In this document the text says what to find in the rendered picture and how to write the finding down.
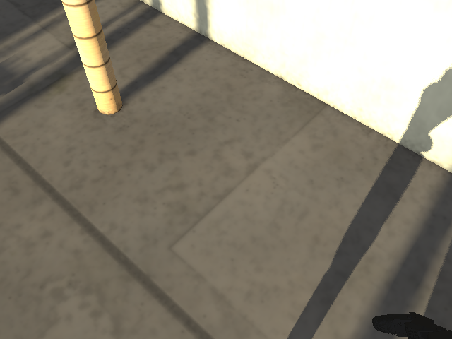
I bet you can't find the right robot hand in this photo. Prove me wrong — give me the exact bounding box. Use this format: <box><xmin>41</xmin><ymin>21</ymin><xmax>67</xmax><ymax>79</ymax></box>
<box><xmin>372</xmin><ymin>312</ymin><xmax>452</xmax><ymax>339</ymax></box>

